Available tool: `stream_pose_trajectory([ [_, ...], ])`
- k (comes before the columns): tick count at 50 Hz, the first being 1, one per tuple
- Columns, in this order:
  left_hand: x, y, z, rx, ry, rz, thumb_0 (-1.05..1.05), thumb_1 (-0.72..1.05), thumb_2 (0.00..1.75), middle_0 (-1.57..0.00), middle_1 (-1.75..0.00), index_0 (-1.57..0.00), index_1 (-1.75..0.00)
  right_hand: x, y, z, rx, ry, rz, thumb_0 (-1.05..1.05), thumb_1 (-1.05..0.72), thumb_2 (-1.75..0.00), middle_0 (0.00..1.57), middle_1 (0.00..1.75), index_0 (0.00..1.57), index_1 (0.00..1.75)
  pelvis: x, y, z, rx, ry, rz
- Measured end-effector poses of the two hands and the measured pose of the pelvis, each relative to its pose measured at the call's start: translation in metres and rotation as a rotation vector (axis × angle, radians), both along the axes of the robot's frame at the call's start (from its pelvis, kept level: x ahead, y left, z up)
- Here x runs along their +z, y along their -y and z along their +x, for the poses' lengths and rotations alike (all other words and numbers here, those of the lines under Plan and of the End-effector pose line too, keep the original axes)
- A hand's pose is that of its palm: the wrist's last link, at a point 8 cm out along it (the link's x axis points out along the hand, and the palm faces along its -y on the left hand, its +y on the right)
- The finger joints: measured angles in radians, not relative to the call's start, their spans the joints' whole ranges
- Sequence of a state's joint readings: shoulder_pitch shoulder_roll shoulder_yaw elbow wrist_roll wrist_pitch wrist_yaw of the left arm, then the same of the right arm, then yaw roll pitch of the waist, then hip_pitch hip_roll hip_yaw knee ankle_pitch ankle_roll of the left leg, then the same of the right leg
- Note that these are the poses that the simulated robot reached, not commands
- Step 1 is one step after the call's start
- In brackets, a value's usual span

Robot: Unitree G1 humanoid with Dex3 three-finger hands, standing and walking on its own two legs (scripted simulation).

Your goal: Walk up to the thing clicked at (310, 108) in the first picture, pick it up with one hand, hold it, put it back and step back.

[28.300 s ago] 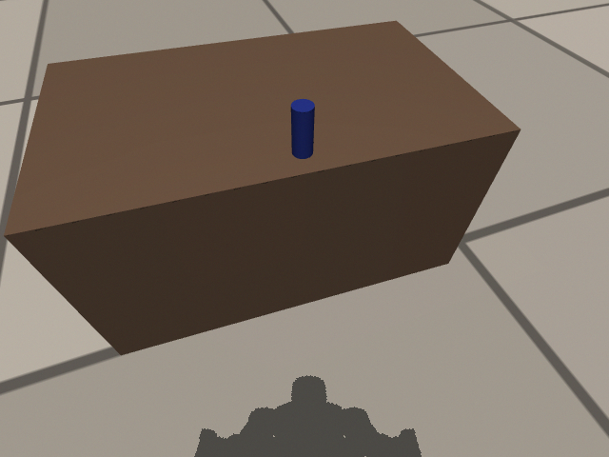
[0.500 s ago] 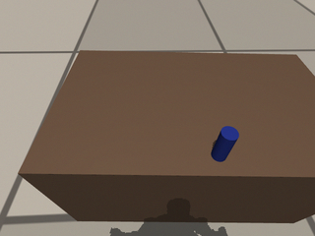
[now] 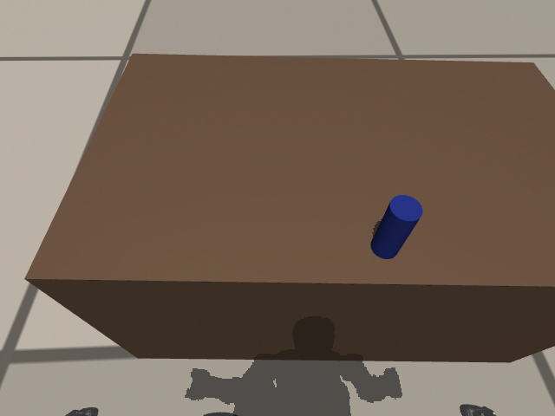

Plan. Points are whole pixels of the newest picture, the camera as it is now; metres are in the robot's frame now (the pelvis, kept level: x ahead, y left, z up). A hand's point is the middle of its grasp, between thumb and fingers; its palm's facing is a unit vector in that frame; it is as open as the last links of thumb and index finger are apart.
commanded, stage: step back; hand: right
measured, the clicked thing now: (394, 229) +0.43 -0.20 -0.06
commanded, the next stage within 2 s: none
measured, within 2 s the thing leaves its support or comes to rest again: neither
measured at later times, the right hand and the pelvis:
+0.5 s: hand out of the picture -0.02 -0.24 -0.15, palm faces -0.10 +0.90 -0.41, open 7.4 cm; pelvis -0.09 +0.02 -0.01, yaw +2 degrees
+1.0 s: hand out of the picture -0.12 -0.26 -0.17, palm faces -0.07 +0.92 -0.38, open 7.4 cm; pelvis -0.21 +0.01 -0.01, yaw +1 degrees
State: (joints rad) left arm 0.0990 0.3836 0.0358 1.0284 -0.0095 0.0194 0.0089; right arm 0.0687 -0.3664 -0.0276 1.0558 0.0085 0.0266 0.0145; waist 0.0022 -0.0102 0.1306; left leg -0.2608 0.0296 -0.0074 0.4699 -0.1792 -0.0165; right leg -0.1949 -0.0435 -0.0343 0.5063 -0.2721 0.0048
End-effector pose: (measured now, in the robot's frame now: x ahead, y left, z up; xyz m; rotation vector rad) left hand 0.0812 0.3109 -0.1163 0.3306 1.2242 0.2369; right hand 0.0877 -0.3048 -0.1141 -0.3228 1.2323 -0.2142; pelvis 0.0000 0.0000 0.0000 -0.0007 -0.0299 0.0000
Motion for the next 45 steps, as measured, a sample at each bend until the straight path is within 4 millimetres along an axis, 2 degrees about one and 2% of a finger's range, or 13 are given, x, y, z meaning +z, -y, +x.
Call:
stream_pose_trajectory([
  [5,-0.001,0.002,-0.014,-0.014,0.012,0.036,0.01,0.91,0.9,-0.2,-0.3,-0.2,-0.3,-0.01,0.019,-0.004,0.004,0.02,-0.02,0.01,-0.9,-0.9,0.21,0.3,0.21,0.3,-0.011,0.009,-0.02,0.008,0.005,-0.007],
  [8,0.001,0.002,-0.026,-0.025,0.008,0.041,0.01,0.91,0.9,-0.2,-0.3,-0.2,-0.3,-0.01,0.022,-0.01,0.014,0.019,-0.03,0.01,-0.9,-0.9,0.2,0.3,0.2,0.3,-0.011,0.006,-0.031,0.004,0.003,0.012],
  [13,0.0,-0.006,-0.03,-0.041,0.035,0.045,0.01,0.9,0.9,-0.2,-0.3,-0.2,-0.3,-0.009,0.014,-0.035,0.037,-0.007,-0.043,0.01,-0.9,-0.9,0.2,0.3,0.2,0.3,-0.012,-0.004,-0.049,0.026,-0.017,0.008],
  [19,-0.018,-0.026,-0.036,-0.017,0.113,0.011,0.01,0.9,0.9,-0.2,-0.3,-0.2,-0.3,-0.011,-0.011,-0.077,0.082,-0.077,-0.075,0.01,-0.9,-0.9,0.2,0.3,0.2,0.3,-0.022,-0.021,-0.075,0.045,-0.003,0.018],
  [23,-0.016,-0.028,-0.054,-0.001,0.077,-0.003,0.01,0.91,0.9,-0.2,-0.3,-0.2,-0.3,0.003,-0.024,-0.099,0.071,-0.076,-0.064,0.01,-0.9,-0.9,0.2,0.3,0.21,0.3,-0.01,-0.024,-0.087,0.043,-0.008,-0.017],
  [28,-0.013,-0.024,-0.083,-0.019,0.046,-0.011,0.01,0.91,0.9,-0.2,-0.3,-0.2,-0.3,0.009,-0.026,-0.109,0.055,-0.022,-0.071,0.01,-0.9,-0.9,0.21,0.3,0.21,0.3,-0.006,-0.025,-0.105,0.01,-0.011,-0.021],
  [32,-0.013,-0.019,-0.106,-0.045,0.019,-0.001,0.01,0.91,0.9,-0.2,-0.3,-0.2,-0.3,0.004,-0.021,-0.113,0.047,0.043,-0.061,0.01,-0.9,-0.9,0.21,0.3,0.21,0.3,-0.01,-0.021,-0.122,-0.022,-0.002,-0.012],
  [37,-0.01,-0.006,-0.132,-0.069,0.019,0.032,0.01,0.91,0.9,-0.2,-0.3,-0.2,-0.3,-0.014,-0.005,-0.125,0.024,0.101,-0.026,0.01,-0.9,-0.9,0.21,0.3,0.21,0.3,-0.021,-0.01,-0.145,-0.048,0.019,-0.023],
  [41,0.005,0.003,-0.154,-0.072,0.041,0.033,0.01,0.91,0.9,-0.2,-0.3,-0.2,-0.3,-0.016,-0.003,-0.144,0.005,0.086,-0.004,0.01,-0.9,-0.9,0.2,0.3,0.2,0.3,-0.014,-0.005,-0.163,-0.047,0.015,0.01],
  [45,0.017,0.002,-0.165,-0.065,0.076,0.049,0.01,0.9,0.9,-0.21,-0.3,-0.2,-0.3,-0.016,-0.002,-0.17,0.021,0.063,-0.005,0.01,-0.9,-0.9,0.2,0.3,0.2,0.3,-0.009,-0.007,-0.182,-0.031,-0.002,0.021],
])
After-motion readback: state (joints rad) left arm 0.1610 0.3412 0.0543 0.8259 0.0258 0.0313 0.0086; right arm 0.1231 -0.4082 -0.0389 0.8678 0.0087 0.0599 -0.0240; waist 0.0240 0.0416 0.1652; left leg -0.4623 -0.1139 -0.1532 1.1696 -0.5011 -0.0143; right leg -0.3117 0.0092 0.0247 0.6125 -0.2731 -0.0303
